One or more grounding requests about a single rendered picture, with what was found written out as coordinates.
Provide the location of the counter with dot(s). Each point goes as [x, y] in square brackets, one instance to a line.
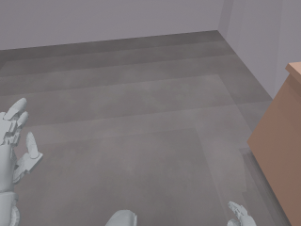
[276, 144]

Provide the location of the robot right hand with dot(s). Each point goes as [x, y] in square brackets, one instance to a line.
[241, 214]

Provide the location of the robot left forearm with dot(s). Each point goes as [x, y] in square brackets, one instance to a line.
[10, 215]

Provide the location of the robot left thigh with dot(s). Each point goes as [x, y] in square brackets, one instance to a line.
[123, 218]

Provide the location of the robot left hand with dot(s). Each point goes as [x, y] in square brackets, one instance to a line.
[11, 124]

